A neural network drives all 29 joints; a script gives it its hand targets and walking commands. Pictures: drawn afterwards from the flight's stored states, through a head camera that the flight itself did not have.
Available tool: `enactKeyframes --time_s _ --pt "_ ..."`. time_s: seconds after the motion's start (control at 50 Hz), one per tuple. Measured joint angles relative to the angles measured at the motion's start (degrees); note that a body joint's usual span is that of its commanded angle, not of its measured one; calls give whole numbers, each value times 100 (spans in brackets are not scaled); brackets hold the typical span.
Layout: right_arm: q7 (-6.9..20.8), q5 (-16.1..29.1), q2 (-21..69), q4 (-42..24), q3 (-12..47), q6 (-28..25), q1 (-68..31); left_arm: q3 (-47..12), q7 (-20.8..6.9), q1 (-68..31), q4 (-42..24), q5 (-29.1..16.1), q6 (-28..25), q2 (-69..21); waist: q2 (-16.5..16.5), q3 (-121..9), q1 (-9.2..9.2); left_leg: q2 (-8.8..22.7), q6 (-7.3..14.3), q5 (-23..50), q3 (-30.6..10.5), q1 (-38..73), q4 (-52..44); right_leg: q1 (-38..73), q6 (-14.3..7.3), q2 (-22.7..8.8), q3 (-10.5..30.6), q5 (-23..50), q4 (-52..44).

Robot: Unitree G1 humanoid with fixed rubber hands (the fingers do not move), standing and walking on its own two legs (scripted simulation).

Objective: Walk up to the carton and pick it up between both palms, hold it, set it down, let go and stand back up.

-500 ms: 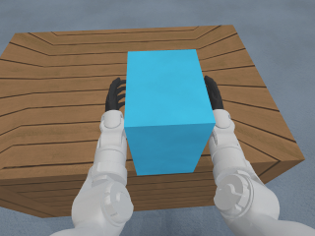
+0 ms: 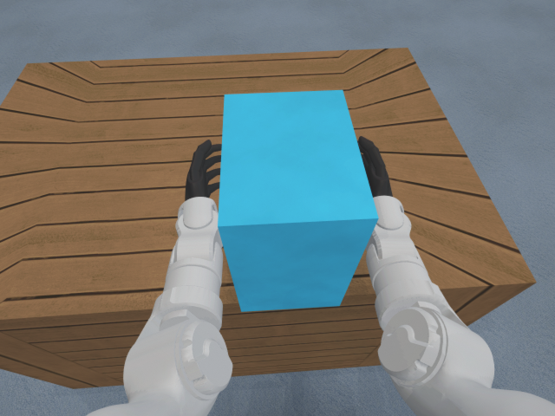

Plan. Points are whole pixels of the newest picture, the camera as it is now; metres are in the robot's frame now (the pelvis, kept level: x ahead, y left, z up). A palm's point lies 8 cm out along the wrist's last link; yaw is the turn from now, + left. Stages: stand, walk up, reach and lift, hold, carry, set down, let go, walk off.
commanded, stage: reach and lift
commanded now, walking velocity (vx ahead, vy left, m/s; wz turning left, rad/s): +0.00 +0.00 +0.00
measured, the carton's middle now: (287, 210) +0.42 +0.02 +0.04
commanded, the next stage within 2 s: none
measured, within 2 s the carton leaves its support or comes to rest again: leaves its support in 0.20 s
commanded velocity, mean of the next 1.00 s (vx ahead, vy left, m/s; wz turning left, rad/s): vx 0.00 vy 0.00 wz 0.00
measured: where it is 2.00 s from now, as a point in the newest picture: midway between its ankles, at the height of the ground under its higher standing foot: outside the picture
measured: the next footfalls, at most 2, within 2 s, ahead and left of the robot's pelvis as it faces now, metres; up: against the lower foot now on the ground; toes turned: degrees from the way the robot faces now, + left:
none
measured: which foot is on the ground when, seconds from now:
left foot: down 0.00-1.00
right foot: down 0.00-1.00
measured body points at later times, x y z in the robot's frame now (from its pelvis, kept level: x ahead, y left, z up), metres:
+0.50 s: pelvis -0.02 -0.01 +0.00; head +0.05 +0.01 +0.45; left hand +0.42 +0.14 +0.08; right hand +0.43 -0.11 +0.09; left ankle +0.01 +0.12 -0.75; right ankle -0.03 -0.10 -0.75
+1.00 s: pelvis -0.01 +0.00 +0.00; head +0.04 +0.02 +0.44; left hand +0.42 +0.14 +0.07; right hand +0.43 -0.11 +0.09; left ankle +0.01 +0.12 -0.75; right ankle -0.03 -0.10 -0.75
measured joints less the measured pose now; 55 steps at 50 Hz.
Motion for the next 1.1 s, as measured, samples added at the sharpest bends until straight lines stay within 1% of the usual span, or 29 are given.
enactKeyframes --time_s 0.18,0.32,0.48,0.62,0.72,0.84,1.0,1.1 --pt "-212 20 -111 341 95 -606 34 -109 120 -3 266 -101 -441 71 23 -24 18 60 -28 65 7 -28 -12 -12 -44 50 -36 92 -59" --pt "-344 2 -185 502 146 -941 24 -94 176 -60 456 -170 -794 95 -41 57 -13 52 -43 221 -9 53 -172 2 -77 46 -78 145 -54" --pt "-471 -50 -229 723 112 -1113 -19 -74 191 -104 656 -232 -966 156 -176 -4 -54 38 -50 355 5 65 -336 -68 -99 34 -90 177 -37" --pt "-556 77 -295 989 194 -1142 -110 -163 221 -84 721 -365 -926 227 -247 -158 -72 38 -45 365 18 -39 -338 -171 -97 30 -92 189 -41" --pt "-596 285 -387 1213 358 -1137 -163 -333 289 -36 735 -505 -829 272 -248 -305 -80 47 -38 309 17 -167 -245 -256 -87 31 -99 181 -38" --pt "-637 670 -556 1510 697 -1114 -210 -617 416 5 782 -725 -671 317 -193 -490 -79 69 -30 220 15 -351 -92 -380 -76 42 -103 164 -15" --pt "-772 1263 -721 1606 1491 -1081 -118 -952 553 80 880 -1074 -657 357 -68 -569 -91 98 -24 157 24 -406 8 -393 -65 66 -86 173 -25" --pt "-834 1659 -780 1586 1992 -984 -11 -1140 608 150 981 -1302 -647 398 13 -593 -66 107 -19 168 37 -370 6 -363 -60 78 -55 197 -34"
